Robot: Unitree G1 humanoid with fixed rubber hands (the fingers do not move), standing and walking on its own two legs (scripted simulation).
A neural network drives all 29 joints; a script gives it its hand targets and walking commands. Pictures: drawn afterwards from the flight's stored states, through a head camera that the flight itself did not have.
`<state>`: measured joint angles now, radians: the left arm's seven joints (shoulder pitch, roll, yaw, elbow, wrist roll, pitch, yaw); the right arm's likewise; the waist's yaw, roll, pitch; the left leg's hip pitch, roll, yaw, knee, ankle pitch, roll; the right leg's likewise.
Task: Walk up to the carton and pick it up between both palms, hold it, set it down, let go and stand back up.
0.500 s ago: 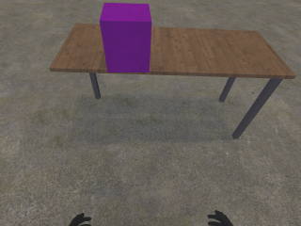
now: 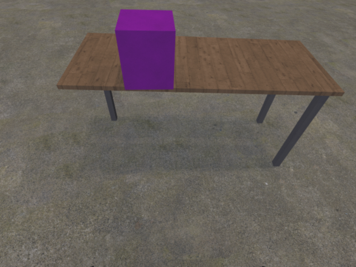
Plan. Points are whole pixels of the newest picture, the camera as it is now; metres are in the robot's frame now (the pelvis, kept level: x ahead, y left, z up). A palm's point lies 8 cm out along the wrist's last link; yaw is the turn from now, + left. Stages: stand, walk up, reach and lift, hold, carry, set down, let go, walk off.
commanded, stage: stand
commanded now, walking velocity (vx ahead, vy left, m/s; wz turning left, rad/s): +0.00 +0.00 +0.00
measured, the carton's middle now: (148, 50) +0.94 +0.11 +0.02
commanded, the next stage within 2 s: walk up in 0.48 s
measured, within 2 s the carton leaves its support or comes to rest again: neither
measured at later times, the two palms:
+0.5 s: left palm out of the picture +0.07 +0.23 -0.12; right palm out of the picture +0.07 -0.23 -0.12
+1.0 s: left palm out of the picture -0.01 +0.32 -0.12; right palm out of the picture +0.11 -0.21 -0.10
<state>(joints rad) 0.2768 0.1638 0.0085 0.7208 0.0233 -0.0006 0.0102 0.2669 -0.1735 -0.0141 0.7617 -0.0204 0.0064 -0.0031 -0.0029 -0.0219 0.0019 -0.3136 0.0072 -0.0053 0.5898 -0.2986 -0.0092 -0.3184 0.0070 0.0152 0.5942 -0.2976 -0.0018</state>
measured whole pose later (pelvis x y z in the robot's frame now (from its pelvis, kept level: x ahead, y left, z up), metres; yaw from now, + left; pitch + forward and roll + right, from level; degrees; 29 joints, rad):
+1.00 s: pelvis +0.06 +0.07 +0.01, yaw +0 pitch -1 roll +0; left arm 0.49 0.22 0.06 0.97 0.05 -0.05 0.02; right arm 0.31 -0.28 -0.06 0.85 -0.06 -0.03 0.04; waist 0.04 0.00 0.04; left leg -0.45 0.06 0.02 0.74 -0.33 -0.03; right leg -0.09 -0.06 0.11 0.40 -0.30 0.02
